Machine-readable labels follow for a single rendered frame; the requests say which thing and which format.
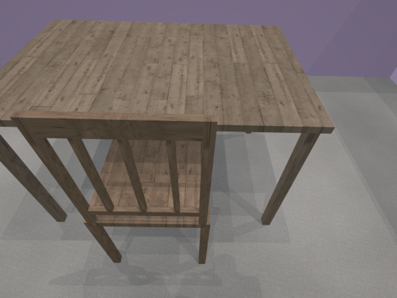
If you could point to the table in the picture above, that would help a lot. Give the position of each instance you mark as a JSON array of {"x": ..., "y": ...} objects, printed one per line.
[{"x": 247, "y": 75}]

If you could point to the chair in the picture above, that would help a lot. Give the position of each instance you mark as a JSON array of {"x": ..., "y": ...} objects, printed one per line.
[{"x": 157, "y": 172}]

